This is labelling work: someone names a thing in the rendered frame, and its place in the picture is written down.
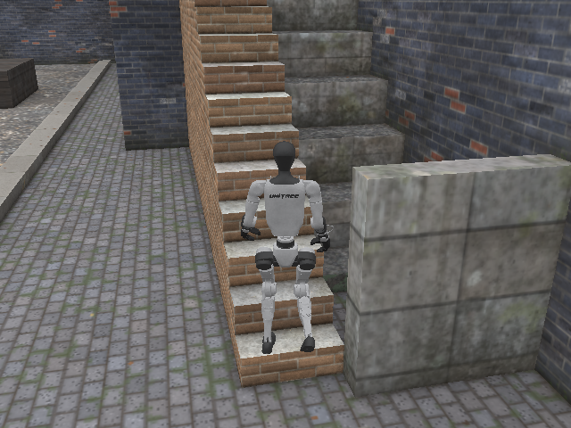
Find stairs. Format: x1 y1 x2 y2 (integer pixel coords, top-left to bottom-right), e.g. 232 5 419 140
179 0 344 388

